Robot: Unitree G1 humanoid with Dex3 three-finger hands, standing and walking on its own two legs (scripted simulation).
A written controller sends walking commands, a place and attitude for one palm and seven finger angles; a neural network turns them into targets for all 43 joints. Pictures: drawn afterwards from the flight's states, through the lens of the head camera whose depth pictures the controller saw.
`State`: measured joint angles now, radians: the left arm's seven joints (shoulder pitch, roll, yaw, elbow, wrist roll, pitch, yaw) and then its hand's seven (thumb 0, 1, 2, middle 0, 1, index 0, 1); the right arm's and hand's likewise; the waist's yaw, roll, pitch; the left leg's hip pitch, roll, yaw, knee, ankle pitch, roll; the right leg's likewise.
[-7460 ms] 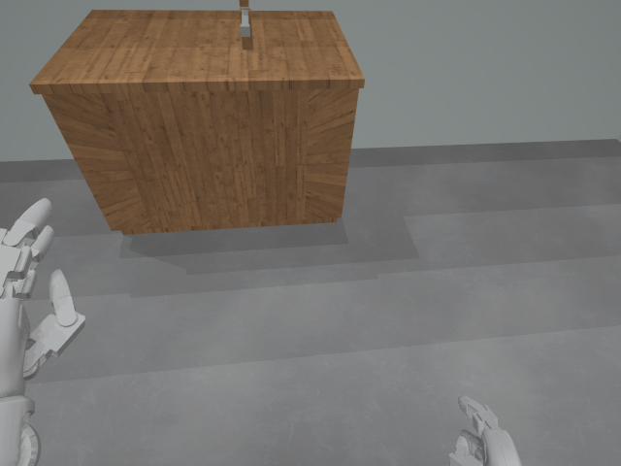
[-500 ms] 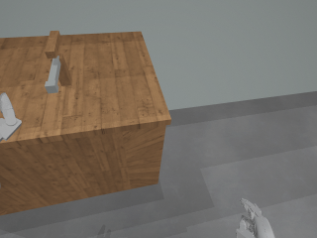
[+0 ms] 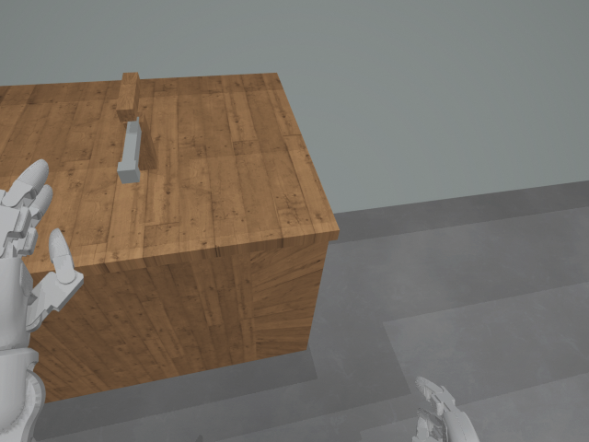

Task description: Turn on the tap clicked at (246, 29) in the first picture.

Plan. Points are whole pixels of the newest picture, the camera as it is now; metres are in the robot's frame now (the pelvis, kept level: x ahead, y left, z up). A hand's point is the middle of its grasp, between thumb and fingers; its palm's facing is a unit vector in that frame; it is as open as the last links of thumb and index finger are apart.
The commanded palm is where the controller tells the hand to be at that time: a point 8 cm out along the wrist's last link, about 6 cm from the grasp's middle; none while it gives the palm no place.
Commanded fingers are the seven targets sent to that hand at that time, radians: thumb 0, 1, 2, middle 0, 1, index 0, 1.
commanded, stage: come to a stop and stand still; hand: left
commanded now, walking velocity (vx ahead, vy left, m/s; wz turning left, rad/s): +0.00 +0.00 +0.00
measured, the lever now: (129, 172) +0.48 +0.34 +0.06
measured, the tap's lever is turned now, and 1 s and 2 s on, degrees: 0 0 0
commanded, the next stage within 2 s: look again from close up in 0.60 s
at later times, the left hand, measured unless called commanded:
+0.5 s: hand (120, 234) +0.28 +0.24 +0.16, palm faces +0.36 -0.85 -0.39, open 7.4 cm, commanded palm +0.22 +0.27 +0.18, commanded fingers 0.00 0.90 0.90 -0.20 -0.30 -0.20 -0.30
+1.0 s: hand (106, 251) +0.26 +0.24 +0.16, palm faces +0.40 -0.85 -0.35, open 7.4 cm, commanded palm +0.20 +0.27 +0.18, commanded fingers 0.00 0.90 0.90 -0.20 -0.30 -0.20 -0.30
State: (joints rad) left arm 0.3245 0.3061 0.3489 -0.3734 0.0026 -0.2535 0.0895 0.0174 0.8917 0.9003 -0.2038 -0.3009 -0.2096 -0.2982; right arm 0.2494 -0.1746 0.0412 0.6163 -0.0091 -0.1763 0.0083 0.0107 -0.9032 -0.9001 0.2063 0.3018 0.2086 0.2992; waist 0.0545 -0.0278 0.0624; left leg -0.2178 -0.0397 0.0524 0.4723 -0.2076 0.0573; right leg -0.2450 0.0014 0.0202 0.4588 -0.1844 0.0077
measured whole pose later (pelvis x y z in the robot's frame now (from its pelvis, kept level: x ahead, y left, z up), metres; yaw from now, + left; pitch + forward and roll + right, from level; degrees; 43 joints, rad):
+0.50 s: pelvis +0.06 -0.01 +0.01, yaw +1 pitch +1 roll -1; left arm 0.45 0.37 0.36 -0.47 -0.05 -0.20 0.09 0.02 0.89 0.90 -0.21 -0.30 -0.21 -0.30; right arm 0.19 -0.21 0.02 0.55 0.00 -0.09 -0.03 0.01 -0.91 -0.90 0.20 0.30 0.21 0.30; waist 0.01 -0.01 0.04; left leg -0.18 -0.02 0.01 0.42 -0.26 0.04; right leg -0.17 0.03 0.00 0.36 -0.20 -0.01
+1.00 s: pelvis +0.05 -0.01 +0.01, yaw +2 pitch +0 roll -1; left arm 0.43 0.34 0.33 -0.41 -0.06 -0.18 0.10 0.02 0.89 0.90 -0.21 -0.30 -0.21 -0.30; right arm 0.22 -0.20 0.02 0.56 0.00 -0.06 -0.05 0.01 -0.90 -0.90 0.20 0.30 0.21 0.30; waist 0.02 0.00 0.01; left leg -0.16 -0.03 0.01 0.37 -0.21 0.04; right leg -0.16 0.02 0.00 0.31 -0.15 0.00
